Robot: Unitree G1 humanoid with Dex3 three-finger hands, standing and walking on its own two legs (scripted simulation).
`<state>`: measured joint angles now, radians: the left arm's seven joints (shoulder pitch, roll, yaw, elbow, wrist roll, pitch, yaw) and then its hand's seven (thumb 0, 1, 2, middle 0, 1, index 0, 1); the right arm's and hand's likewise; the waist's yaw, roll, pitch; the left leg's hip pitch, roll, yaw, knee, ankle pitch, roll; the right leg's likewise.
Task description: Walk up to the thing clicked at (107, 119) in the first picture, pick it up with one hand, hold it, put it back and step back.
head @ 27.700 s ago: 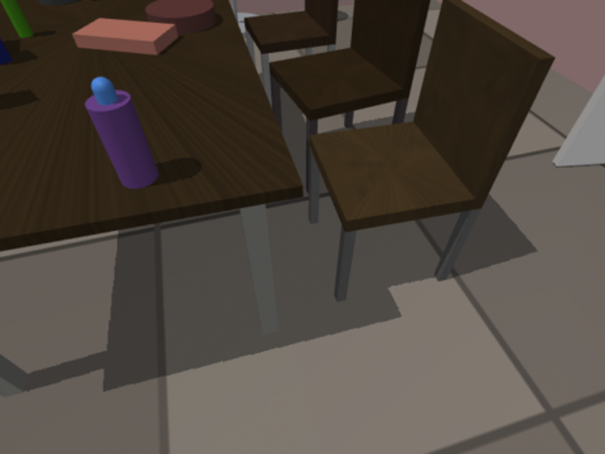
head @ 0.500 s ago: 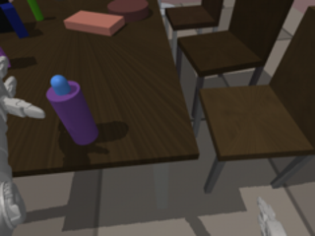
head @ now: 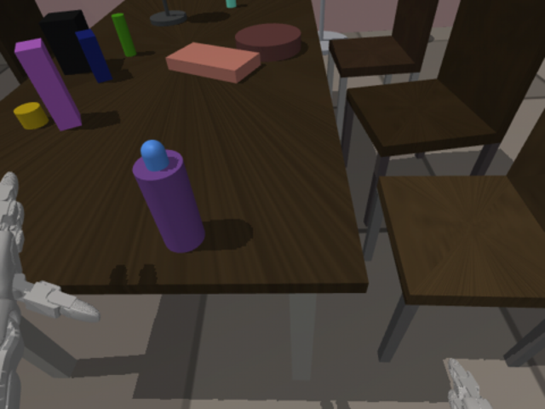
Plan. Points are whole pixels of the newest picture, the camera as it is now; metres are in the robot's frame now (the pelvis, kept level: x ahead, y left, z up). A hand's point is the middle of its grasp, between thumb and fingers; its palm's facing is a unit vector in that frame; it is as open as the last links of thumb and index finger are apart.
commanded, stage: sink last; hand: left
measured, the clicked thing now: (169, 195) +0.44 +0.21 +0.10
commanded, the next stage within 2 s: home in 0.56 s
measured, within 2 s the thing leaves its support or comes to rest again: neither
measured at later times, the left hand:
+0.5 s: hand (81, 351) +0.16 +0.19 +0.18, palm faces +0.27 -0.86 -0.44, open 17.5 cm
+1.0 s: hand (104, 395) +0.16 +0.22 +0.06, palm faces +0.26 -0.91 -0.31, open 17.6 cm
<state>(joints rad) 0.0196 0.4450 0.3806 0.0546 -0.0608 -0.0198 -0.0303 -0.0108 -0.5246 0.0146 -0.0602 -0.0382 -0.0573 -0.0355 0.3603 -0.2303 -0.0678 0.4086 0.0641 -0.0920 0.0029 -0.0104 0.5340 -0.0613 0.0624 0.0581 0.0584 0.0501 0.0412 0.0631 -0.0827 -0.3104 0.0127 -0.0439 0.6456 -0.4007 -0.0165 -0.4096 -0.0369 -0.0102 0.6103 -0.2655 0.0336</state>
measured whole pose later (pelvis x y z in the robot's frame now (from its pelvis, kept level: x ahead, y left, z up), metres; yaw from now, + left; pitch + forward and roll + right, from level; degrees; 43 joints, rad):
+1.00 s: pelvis -0.02 -0.01 +0.01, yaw +1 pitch -1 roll +0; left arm 0.51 0.24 0.19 -0.11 -0.04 -0.28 0.00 -0.01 -0.58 0.04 -0.06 -0.06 -0.05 -0.05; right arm 0.25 -0.14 -0.06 0.54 0.03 -0.17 -0.03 -0.01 -0.20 -0.54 0.15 0.21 0.15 0.20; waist 0.05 0.03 0.03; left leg -0.21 0.00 -0.05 0.57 -0.34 -0.02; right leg -0.32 -0.05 -0.02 0.57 -0.23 0.03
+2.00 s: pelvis +0.00 +0.00 +0.00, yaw +0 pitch -1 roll +0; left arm 0.23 0.35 0.00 0.81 0.03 -0.02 0.03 -0.01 -0.55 0.04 -0.06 -0.05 -0.05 -0.05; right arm 0.20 -0.33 -0.03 0.85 -0.03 -0.01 0.00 0.01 -0.90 -0.90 0.21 0.30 0.20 0.30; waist 0.01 0.00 0.00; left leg -0.19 -0.01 -0.03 0.59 -0.38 -0.01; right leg -0.31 -0.06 0.00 0.61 -0.28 0.03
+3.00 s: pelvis -0.01 -0.01 +0.02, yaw +0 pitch -2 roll +0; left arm 0.10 0.35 -0.02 1.15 0.01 -0.02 0.00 0.00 -0.54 0.05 -0.06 -0.05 -0.05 -0.05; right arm 0.16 -0.36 0.01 1.09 -0.01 -0.01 0.00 0.00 -0.90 -0.90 0.21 0.30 0.20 0.30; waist 0.01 0.01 0.05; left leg -0.08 0.02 -0.05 0.37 -0.26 -0.03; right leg -0.20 -0.04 -0.02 0.40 -0.16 0.02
